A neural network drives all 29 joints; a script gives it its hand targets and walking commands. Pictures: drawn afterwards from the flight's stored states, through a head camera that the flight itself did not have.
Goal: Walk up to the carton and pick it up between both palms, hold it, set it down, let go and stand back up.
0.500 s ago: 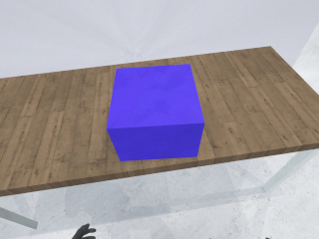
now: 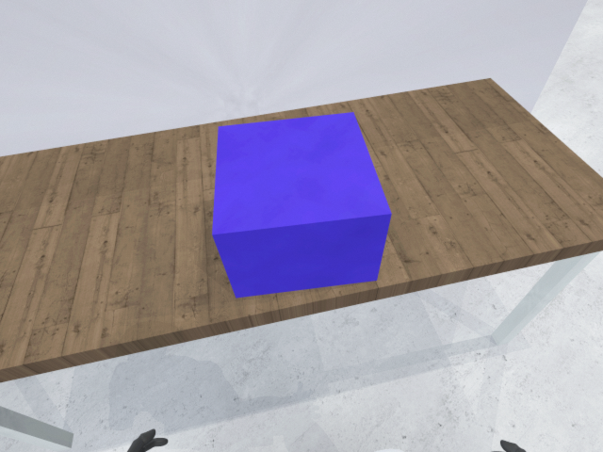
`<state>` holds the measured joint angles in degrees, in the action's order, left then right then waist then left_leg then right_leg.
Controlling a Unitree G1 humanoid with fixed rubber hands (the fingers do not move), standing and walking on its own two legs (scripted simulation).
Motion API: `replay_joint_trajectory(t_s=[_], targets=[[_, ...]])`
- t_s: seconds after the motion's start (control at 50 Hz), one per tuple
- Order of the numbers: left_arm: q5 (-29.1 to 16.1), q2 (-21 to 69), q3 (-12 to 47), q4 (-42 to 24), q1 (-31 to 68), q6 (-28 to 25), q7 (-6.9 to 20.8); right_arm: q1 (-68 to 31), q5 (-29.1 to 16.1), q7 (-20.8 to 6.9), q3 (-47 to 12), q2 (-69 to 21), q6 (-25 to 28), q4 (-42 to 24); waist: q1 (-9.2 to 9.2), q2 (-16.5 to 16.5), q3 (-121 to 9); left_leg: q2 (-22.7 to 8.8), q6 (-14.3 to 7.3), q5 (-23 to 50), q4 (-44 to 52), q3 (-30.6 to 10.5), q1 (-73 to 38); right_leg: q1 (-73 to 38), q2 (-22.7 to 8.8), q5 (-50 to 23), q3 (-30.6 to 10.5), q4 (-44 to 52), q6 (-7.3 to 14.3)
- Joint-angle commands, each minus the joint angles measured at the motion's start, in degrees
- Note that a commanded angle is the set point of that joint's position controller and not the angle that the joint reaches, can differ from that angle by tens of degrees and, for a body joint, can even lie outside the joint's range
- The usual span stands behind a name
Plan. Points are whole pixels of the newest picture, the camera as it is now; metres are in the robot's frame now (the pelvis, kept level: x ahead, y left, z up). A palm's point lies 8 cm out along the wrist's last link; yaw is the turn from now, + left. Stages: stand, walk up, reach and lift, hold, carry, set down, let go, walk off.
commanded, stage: walk up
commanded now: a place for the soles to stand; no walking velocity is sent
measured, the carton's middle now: (296, 202) +0.53 +0.03 -0.02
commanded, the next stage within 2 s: reach and lift in 0.72 s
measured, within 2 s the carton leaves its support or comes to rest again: neither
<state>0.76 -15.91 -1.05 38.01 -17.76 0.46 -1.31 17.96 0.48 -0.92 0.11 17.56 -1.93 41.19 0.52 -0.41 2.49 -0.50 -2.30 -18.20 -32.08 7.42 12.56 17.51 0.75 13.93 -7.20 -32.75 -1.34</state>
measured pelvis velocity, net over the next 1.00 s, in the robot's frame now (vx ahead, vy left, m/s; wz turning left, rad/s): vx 0.00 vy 0.00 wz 0.00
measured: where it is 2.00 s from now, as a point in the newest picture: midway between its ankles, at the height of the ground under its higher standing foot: outside the picture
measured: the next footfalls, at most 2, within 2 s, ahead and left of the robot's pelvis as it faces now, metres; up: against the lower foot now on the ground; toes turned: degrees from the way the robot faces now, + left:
none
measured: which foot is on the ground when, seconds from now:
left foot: down 0.00-1.00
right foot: down 0.00-1.00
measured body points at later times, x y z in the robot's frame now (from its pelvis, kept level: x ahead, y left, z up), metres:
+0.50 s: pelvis +0.00 +0.00 -0.01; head +0.02 -0.01 +0.44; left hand +0.13 +0.27 -0.10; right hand +0.08 -0.28 -0.12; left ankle -0.01 +0.09 -0.73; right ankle +0.04 -0.14 -0.73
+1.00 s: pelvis +0.00 +0.00 -0.01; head +0.03 +0.02 +0.44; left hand +0.21 +0.24 -0.09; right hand +0.15 -0.27 -0.10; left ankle -0.01 +0.09 -0.73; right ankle +0.03 -0.14 -0.73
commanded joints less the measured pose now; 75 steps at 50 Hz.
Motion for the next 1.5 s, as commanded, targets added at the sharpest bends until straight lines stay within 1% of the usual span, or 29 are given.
replay_joint_trajectory(t_s=[0.0,0.06,0.26,0.3,0.38,0.48,0.5,0.56,0.58,0.62,0.64,0.66,0.7,0.72,0.74,0.76,0.78,0.84,0.88,0.9,0.94,0.98,1.02,1.1,1.12,1.22,1.34,1.4,1.48], targets=[[-0.15,-7.62,-2.27,-3.76,-2.09,-1.37,-0.42,-1.14,0.16,0.16,2.50,8.60,0.79,-4.49,-0.76,-1.64,2.05,-8.83,-3.14,-7.17,12.12,-9.09,5.74,-0.53,-1.17,-0.02,-1.65,1.99,2.98],[0.15,-8.39,-2.74,-4.34,-1.34,-1.80,-0.53,-0.41,0.15,0.08,2.51,8.79,0.72,-4.92,0.17,1.29,0.03,-8.34,-2.23,-1.98,8.91,-7.76,3.15,-0.23,-2.38,-3.28,-4.05,2.71,3.65],[0.27,-9.20,-2.46,-5.50,-3.27,-1.75,-0.75,0.60,0.41,0.23,2.34,8.25,0.08,-4.88,0.34,2.25,-4.15,-7.44,-1.91,8.60,3.41,-5.85,-4.61,3.41,-3.78,-11.20,-7.75,1.79,4.47],[0.25,-8.86,-2.26,-5.92,-2.57,-1.48,-0.79,0.21,0.16,0.28,2.50,8.81,-0.07,-4.95,0.66,1.68,-2.80,-8.14,-2.17,7.85,4.26,-5.78,-3.13,2.90,-2.58,-11.14,-6.39,0.49,4.13],[0.25,-9.50,-2.70,-6.52,-2.28,-1.19,-0.92,-0.73,0.32,0.13,2.52,8.88,-0.42,-5.55,0.54,0.12,-1.14,-7.49,-2.23,3.88,3.89,-5.44,-1.54,5.03,-3.32,-6.97,-9.07,1.62,4.81],[0.22,-8.57,-2.77,-6.91,-2.25,-1.08,-0.81,-1.79,0.19,0.02,2.77,10.03,-0.33,-6.18,0.13,-1.04,-0.74,-10.03,-3.95,2.48,6.63,-5.63,1.29,2.78,-0.65,-6.93,-5.06,-2.89,3.63],[0.28,-8.86,-2.84,-7.30,-2.31,-1.12,-0.74,-1.89,0.27,-0.02,2.71,9.77,-0.29,-6.36,0.03,0.82,-1.27,-10.26,-3.98,1.68,6.56,-5.78,1.88,2.05,-0.33,-6.55,-4.43,-2.83,3.52],[0.07,-10.13,-3.26,-7.11,-2.98,-1.29,-0.78,-2.27,0.48,-0.18,2.90,10.14,-0.59,-6.44,-0.30,-0.23,-1.15,-8.80,-2.95,1.08,4.02,-4.19,1.34,3.02,-1.89,-6.62,-8.19,-0.98,4.60],[0.16,-10.39,-3.37,-7.39,-2.21,-1.30,-0.86,-2.14,0.54,-0.16,2.85,9.92,-0.75,-6.74,0.18,2.78,-1.25,-8.29,-2.50,-0.15,2.36,-4.10,1.04,3.48,-3.04,-5.18,-10.21,0.86,5.52],[0.31,-11.56,-3.48,-7.42,-1.58,-1.27,-0.82,-0.99,0.59,-0.28,2.66,9.23,-0.84,-6.56,0.13,4.00,-0.96,-6.09,-1.21,-0.94,-0.41,-4.38,-1.00,6.86,-5.26,1.56,-16.37,6.04,6.87],[0.08,-12.50,-3.62,-7.41,-1.19,-1.20,-0.84,-0.65,0.55,-0.34,2.74,8.98,-0.92,-6.85,0.41,6.67,-0.66,-5.02,-0.67,-1.03,-1.74,-4.83,-1.69,8.66,-6.18,4.00,-18.37,8.41,7.52],[0.11,-12.11,-3.64,-7.80,0.09,-1.12,-0.84,0.69,0.59,-0.34,2.61,8.50,-0.76,-6.68,1.13,6.33,-1.33,-4.36,-0.27,-1.66,-1.62,-4.99,-2.31,8.75,-6.10,5.56,-19.11,9.50,7.74],[0.24,-11.47,-3.25,-7.49,0.28,-1.10,-0.80,1.98,0.67,-0.19,2.56,9.02,-0.26,-6.11,1.47,6.26,-2.18,-5.38,-0.60,-0.22,0.53,-6.39,-4.66,8.42,-5.40,2.40,-17.96,7.99,6.72],[-4.31,-8.20,0.79,-1.85,25.61,8.96,-1.14,-24.94,5.83,-2.34,7.83,5.31,9.34,-2.29,1.24,3.34,0.81,-4.23,2.10,-10.33,0.45,-4.42,9.17,12.64,-0.86,12.61,8.46,-2.88,5.52],[-3.10,-4.53,1.75,-2.97,19.27,13.09,-2.63,-19.07,6.49,-4.39,9.92,7.56,12.30,1.27,0.24,-2.80,4.92,-7.35,2.02,-18.31,4.89,-7.57,14.31,5.74,1.81,6.91,11.32,-8.11,5.15],[-1.08,-4.10,1.07,-3.98,19.95,15.01,-2.86,-17.50,5.00,-5.29,9.73,9.09,13.17,3.98,0.12,-5.38,3.66,-9.46,1.17,-19.90,7.45,-8.79,19.27,-1.73,2.45,2.05,12.54,-11.74,4.93],[0.94,-5.53,-0.07,-6.92,20.06,16.38,-2.28,-15.46,4.16,-5.34,10.98,9.82,13.35,4.39,1.39,-4.23,-0.05,-9.24,1.97,-10.68,2.93,-6.89,16.39,0.09,1.67,0.80,12.20,-11.56,5.71],[2.08,-6.56,-2.37,-16.51,20.90,18.38,-0.73,-12.36,1.83,-3.41,11.78,8.72,13.92,1.67,1.48,0.95,-10.99,-7.25,3.09,2.23,-2.64,-5.95,1.72,0.39,0.64,-4.21,10.58,-6.42,4.47],[2.02,-7.33,-3.82,-20.46,15.60,18.77,-0.49,-8.58,1.22,-2.11,10.81,7.74,14.58,0.11,1.20,3.36,-16.27,-4.74,3.42,15.75,-4.33,-4.49,-6.10,-2.55,0.53,-15.98,9.76,-5.29,3.31],[2.06,-6.69,-4.68,-21.53,13.10,18.53,-0.28,-6.60,0.48,-1.80,10.23,8.63,14.73,0.55,1.69,2.89,-17.80,-4.32,4.09,22.47,-4.18,-5.10,-10.34,-3.03,1.01,-20.27,9.97,-4.43,3.11],[2.99,-5.00,-4.68,-20.15,10.84,17.69,-0.43,-7.27,-0.42,-1.78,8.81,8.40,14.98,1.21,0.87,-0.12,-13.80,-3.53,4.66,26.33,-1.16,-5.40,-12.83,-2.81,1.95,-18.91,9.91,-0.08,3.30],[3.65,-4.59,-4.65,-19.06,10.99,17.21,-0.59,-8.69,-1.05,-1.50,7.95,8.46,14.74,1.55,0.60,-3.45,-8.33,-2.46,5.67,24.52,0.14,-5.15,-11.79,-1.98,2.00,-16.23,9.67,2.94,4.27],[4.44,-4.85,-3.98,-14.25,12.62,17.10,-0.63,-9.90,-0.88,-1.21,6.77,6.31,13.16,4.10,0.60,-5.10,0.17,-2.23,5.12,14.33,4.06,-5.17,-4.41,-3.33,1.73,-9.24,9.31,4.50,4.70],[4.77,-6.00,-4.88,-13.29,19.66,16.80,0.45,-11.93,-1.54,-0.44,4.05,0.78,10.69,-0.70,1.15,-3.26,4.60,-1.03,2.57,1.59,7.01,-2.86,0.24,-5.45,0.35,-2.74,7.48,6.87,3.43],[4.84,-6.10,-5.32,-14.01,21.19,16.10,0.47,-12.67,-1.23,-0.37,4.02,-0.17,10.49,-2.64,0.31,-3.63,4.70,-1.10,2.32,-0.05,7.95,-2.75,1.51,-6.51,-0.04,-1.95,7.45,7.03,3.31],[0.75,-7.33,-5.22,-17.76,21.61,9.88,0.33,-10.42,-0.78,0.35,4.14,-3.14,12.71,-9.55,0.95,-0.45,-3.60,-0.80,2.01,5.23,8.18,-2.48,-3.37,-8.67,-0.80,-6.96,6.79,8.56,2.17],[-4.35,-9.42,-6.00,-11.47,17.12,1.77,2.27,-7.43,1.58,2.98,5.06,-4.13,16.93,-10.65,1.30,4.48,-7.31,0.41,1.92,10.10,9.83,-2.64,-6.63,-10.54,-0.97,-11.99,6.07,10.79,1.18],[-5.28,-10.51,-5.63,-9.00,18.03,-0.82,3.06,-7.86,1.65,3.67,5.04,-5.34,17.28,-9.53,1.03,2.75,-3.79,0.32,1.55,6.94,11.59,-2.75,-4.88,-11.06,-1.03,-5.84,5.89,12.19,1.51],[-6.10,-11.23,-5.20,-8.16,20.13,-3.00,2.91,-11.16,-0.28,3.63,3.24,-6.93,17.08,-11.43,-0.95,0.58,-1.83,-0.33,1.52,4.99,13.30,-2.80,-2.03,-12.20,-0.69,-0.28,5.96,12.86,2.16]])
